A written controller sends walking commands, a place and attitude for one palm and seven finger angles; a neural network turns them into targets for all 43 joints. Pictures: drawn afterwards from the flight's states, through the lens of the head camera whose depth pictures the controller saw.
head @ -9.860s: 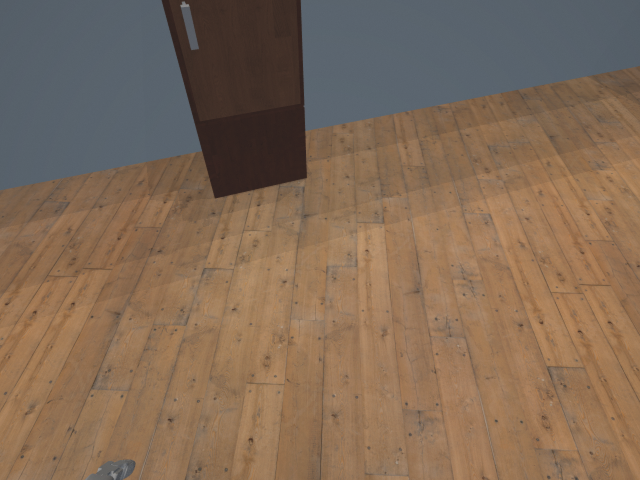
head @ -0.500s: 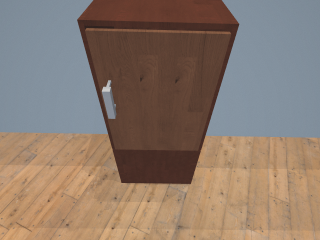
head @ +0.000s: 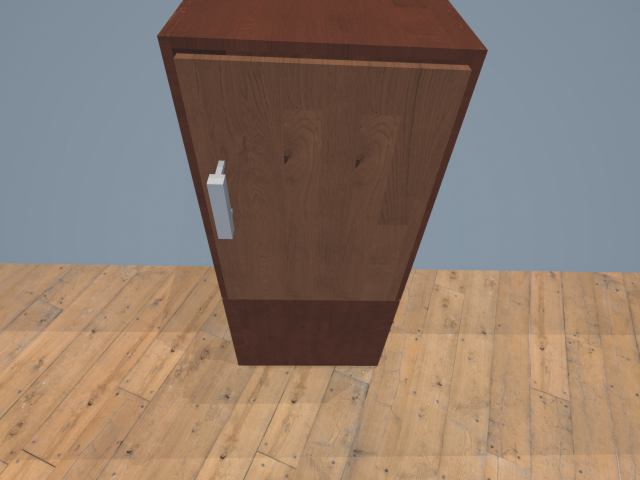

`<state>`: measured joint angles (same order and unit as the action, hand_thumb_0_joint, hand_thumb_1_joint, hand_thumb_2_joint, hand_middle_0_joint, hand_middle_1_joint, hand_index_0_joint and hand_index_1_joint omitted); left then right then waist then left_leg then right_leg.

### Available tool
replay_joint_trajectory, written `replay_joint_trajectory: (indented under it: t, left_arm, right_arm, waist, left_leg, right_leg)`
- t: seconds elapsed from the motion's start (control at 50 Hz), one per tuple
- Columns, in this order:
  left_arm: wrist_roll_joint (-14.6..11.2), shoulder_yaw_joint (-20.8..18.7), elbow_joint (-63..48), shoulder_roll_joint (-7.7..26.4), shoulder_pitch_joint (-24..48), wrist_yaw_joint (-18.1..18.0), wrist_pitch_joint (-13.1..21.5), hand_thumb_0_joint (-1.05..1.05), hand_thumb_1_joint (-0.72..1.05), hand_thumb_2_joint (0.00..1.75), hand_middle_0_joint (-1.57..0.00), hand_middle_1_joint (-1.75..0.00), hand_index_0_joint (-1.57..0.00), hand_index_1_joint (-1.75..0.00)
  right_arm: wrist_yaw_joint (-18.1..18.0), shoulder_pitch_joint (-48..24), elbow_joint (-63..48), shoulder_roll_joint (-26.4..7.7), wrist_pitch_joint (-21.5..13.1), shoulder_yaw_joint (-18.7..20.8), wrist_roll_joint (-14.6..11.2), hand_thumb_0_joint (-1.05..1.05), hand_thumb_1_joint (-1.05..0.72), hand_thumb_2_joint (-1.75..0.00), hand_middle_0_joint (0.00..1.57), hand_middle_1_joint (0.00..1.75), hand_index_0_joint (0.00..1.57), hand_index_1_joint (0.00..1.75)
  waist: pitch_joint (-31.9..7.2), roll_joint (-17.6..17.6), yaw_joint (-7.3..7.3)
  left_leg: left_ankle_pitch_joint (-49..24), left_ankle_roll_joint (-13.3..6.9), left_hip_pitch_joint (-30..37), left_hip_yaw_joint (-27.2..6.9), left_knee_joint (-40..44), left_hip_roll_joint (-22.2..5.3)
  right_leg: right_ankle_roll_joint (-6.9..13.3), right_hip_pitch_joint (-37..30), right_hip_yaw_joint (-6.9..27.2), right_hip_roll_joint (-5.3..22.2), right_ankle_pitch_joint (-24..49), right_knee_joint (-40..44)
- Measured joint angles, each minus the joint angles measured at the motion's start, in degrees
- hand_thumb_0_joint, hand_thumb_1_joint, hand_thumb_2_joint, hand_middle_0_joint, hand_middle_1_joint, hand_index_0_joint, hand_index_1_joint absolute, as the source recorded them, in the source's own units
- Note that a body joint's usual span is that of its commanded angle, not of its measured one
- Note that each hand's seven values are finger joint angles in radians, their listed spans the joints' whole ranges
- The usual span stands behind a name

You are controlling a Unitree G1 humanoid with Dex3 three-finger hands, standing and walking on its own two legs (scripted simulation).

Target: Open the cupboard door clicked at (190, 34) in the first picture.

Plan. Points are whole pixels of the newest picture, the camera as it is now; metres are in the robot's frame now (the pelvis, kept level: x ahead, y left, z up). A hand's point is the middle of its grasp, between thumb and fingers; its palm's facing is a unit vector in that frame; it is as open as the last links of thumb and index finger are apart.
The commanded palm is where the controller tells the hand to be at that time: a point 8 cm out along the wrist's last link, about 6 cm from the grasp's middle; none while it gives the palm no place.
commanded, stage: look again from close up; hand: left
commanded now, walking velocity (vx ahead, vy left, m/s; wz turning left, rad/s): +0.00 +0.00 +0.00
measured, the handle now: (223, 199) +0.56 +0.21 +0.01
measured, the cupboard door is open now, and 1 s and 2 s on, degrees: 0 0 0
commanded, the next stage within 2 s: raise the hand with hooked fingers in 0.38 s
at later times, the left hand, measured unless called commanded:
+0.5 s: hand out of the picture +0.05 +0.18 -0.18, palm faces -0.02 -0.98 -0.20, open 7.4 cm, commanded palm +0.13 +0.23 -0.07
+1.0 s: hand (176, 446) +0.18 +0.19 -0.06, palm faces +0.26 -0.96 -0.07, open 9.2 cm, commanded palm +0.18 +0.24 -0.04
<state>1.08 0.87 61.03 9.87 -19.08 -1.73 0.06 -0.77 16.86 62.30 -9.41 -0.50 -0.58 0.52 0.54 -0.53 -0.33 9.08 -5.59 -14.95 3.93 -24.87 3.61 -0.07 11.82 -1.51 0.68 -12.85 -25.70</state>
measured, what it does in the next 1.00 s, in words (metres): steps on the spot: right foot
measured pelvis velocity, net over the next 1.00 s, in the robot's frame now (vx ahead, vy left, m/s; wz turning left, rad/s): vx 0.03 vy -0.06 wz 0.05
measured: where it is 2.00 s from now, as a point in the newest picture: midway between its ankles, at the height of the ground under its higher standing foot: outside the picture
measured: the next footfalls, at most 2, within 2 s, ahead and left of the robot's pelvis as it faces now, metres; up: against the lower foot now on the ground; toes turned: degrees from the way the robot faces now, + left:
right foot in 0.66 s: +0.09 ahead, -0.10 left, +0.00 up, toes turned -1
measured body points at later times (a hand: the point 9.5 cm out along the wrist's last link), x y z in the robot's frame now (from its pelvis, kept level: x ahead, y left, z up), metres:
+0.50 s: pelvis +0.04 +0.00 +0.00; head +0.05 +0.02 +0.45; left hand +0.05 +0.23 -0.16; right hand +0.07 -0.23 -0.15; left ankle +0.05 +0.05 -0.74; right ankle +0.01 -0.13 -0.74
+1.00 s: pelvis +0.03 -0.06 -0.09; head +0.08 -0.03 +0.36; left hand +0.16 +0.24 -0.05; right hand +0.27 -0.29 -0.12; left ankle +0.05 +0.05 -0.74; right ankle +0.05 -0.10 -0.74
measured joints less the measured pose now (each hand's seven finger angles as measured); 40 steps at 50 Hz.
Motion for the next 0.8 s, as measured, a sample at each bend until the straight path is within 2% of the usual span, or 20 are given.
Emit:
replay_joint_trajectory:
  t: [0.18, 0.5, 0.52, 0.54, 0.56, 0.6, 0.62, 0.66, 0.68, 0.72, 0.76, 0.8]
  left_arm:
    - [0.1, 0.3, 0.6, -0.5, 0.3, -0.2, 0.5, 0.0, 0.9, 0.9, -0.2, -0.3, -0.2, -0.3]
    - [0.1, 0.2, 1.1, 1.0, 3.2, -0.8, 0.6, 0.0, 0.9, 0.9, -0.2, -0.3, -0.2, -0.3]
    - [-1.9, -1.3, -8.2, 0.9, 0.5, -0.9, -3.1, 0.01, 0.9, 0.9, -0.2, -0.3, -0.2, -0.3]
    - [-3.3, -2.5, -19.9, 1.0, -2.9, -1.5, -4.4, 0.01, 0.9, 0.9, -0.2, -0.31, -0.2, -0.3]
    - [-4.3, -2.9, -29.5, 1.3, -5.3, -2.7, -3.0, 0.02, 0.9, 0.89, -0.2, -0.31, -0.2, -0.31]
    - [-6.6, -2.9, -42.6, 1.4, -6.8, -5.1, 0.0, 0.02, 0.89, 0.89, -0.2, -0.32, -0.2, -0.32]
    - [-7.6, -3.2, -47.2, 1.2, -6.1, -5.3, 1.5, 0.02, 0.88, 0.88, -0.2, -0.32, -0.2, -0.32]
    - [-9.0, -4.7, -52.3, 0.9, -3.2, -3.6, 7.2, 0.02, 0.85, 0.87, -0.2, -0.34, -0.2, -0.34]
    - [-9.8, -5.8, -52.9, 0.6, -1.7, -1.9, 10.8, 0.01, 0.84, 0.87, -0.2, -0.35, -0.2, -0.35]
    - [-12.0, -7.9, -52.7, -0.1, -0.4, 2.9, 17.7, 0.01, 0.8, 0.85, -0.2, -0.37, -0.2, -0.37]
    - [-14.5, -9.3, -52.0, 0.2, -0.9, 9.2, 24.8, 0.01, 0.77, 0.84, -0.21, -0.39, -0.2, -0.39]
    - [-16.1, -10.4, -50.7, 1.1, -2.2, 14.9, 29.7, 0.0, 0.72, 0.82, -0.21, -0.42, -0.21, -0.42]
  right_arm:
    - [-0.3, -2.0, 0.0, -0.1, -0.8, 0.1, -0.3, 0.01, -0.91, -0.9, 0.2, 0.3, 0.2, 0.3]
    - [-0.6, -3.7, 0.5, -0.7, -1.4, -0.3, -0.5, 0.01, -0.9, -0.9, 0.2, 0.3, 0.2, 0.3]
    - [-0.6, -2.4, -2.6, -0.8, -1.6, -0.3, -1.2, 0.01, -0.9, -0.9, 0.2, 0.3, 0.2, 0.3]
    - [-1.1, -0.7, -5.6, -0.8, -4.0, -0.5, -1.7, 0.01, -0.9, -0.9, 0.2, 0.3, 0.2, 0.3]
    - [-1.7, 0.8, -7.6, -0.8, -7.0, -0.6, -2.0, 0.01, -0.9, -0.9, 0.2, 0.3, 0.2, 0.3]
    - [-2.0, 2.2, -10.8, -1.3, -10.7, -0.3, -2.4, 0.01, -0.9, -0.9, 0.2, 0.3, 0.2, 0.3]
    - [-1.8, 2.3, -12.7, -1.7, -11.8, -0.1, -2.4, 0.01, -0.9, -0.9, 0.2, 0.3, 0.2, 0.3]
    - [-1.2, 1.2, -16.4, -2.5, -13.0, 0.4, -1.9, 0.01, -0.9, -0.9, 0.2, 0.3, 0.2, 0.3]
    - [-0.9, 0.2, -18.0, -3.0, -13.0, 0.6, -1.7, 0.01, -0.9, -0.9, 0.2, 0.3, 0.2, 0.3]
    - [-0.2, -2.1, -20.6, -3.6, -12.5, 1.1, -1.3, 0.01, -0.9, -0.9, 0.2, 0.3, 0.2, 0.3]
    - [0.4, -4.0, -23.2, -3.6, -12.1, 1.7, -1.4, 0.01, -0.9, -0.9, 0.2, 0.3, 0.2, 0.3]
    - [0.7, -5.6, -26.4, -3.8, -11.8, 2.2, -1.7, 0.01, -0.9, -0.9, 0.2, 0.3, 0.2, 0.3]
  waist:
    - [0.1, -0.4, 0.54]
    - [1.1, -0.6, 0.31]
    - [1.1, -0.6, -0.16]
    - [1.0, -1.1, 0.08]
    - [0.4, -1.4, 0.48]
    - [-1.4, -1.2, 0.12]
    - [-2.0, -0.8, -0.42]
    - [-3.2, -0.5, -1.28]
    - [-3.9, -0.1, -1.69]
    - [-6.4, 1.0, -2.14]
    - [-8.4, 0.5, -2.04]
    - [-8.8, -0.7, -1.61]
  left_leg:
    - [0.7, -0.3, 1.1, 0.3, 0.9, 0.3]
    - [2.8, -0.1, 3.1, 0.5, 0.8, 0.4]
    - [3.1, 0.0, 2.4, 0.2, 0.0, 0.5]
    - [3.2, 0.2, 2.3, 0.3, -0.1, 0.8]
    - [3.1, 0.6, 2.3, 0.4, 0.3, 1.3]
    - [2.9, 1.1, 1.9, 0.1, 0.6, 2.2]
    - [3.1, 1.2, 1.0, -0.3, -0.4, 2.5]
    - [4.9, 1.2, -2.5, -0.2, -5.0, 3.1]
    - [6.3, 1.2, -5.0, 0.0, -8.3, 3.0]
    - [9.4, 1.4, -10.7, 0.2, -15.0, 1.6]
    - [12.3, 2.2, -16.4, 0.4, -21.2, 0.3]
    - [14.6, 2.1, -21.0, 0.4, -26.7, -0.7]
  right_leg:
    - [-0.9, -1.0, 0.5, 0.3, -0.4, 0.9]
    - [-1.1, -3.3, 0.7, 0.3, -2.0, 1.7]
    - [-1.1, -2.7, 0.4, 0.4, -2.4, 0.7]
    - [-0.4, -1.3, 0.6, 0.7, -3.5, -2.1]
    - [0.3, 0.4, 0.7, 1.0, -5.1, -5.6]
    - [0.8, 3.4, 0.4, 1.2, -7.2, -10.6]
    - [1.1, 4.6, -0.1, 1.1, -7.7, -11.4]
    - [1.8, 7.5, -1.0, 0.8, -7.3, -10.4]
    - [2.4, 9.6, -0.8, 0.5, -5.6, -12.0]
    - [2.9, 14.8, -1.0, -0.7, -7.0, -17.2]
    - [3.4, 20.2, -1.1, -1.7, -9.6, -22.5]
    - [4.2, 24.7, -1.6, -2.5, -11.8, -27.3]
